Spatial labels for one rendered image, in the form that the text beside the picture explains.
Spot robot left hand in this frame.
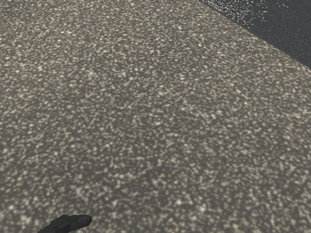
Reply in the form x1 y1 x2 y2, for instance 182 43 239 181
38 215 92 233

